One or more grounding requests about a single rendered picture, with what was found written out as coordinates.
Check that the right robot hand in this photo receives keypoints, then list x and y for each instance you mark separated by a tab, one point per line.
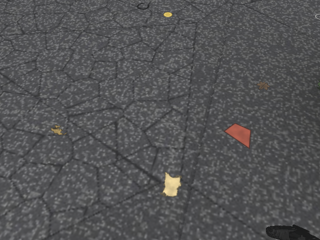
293	232

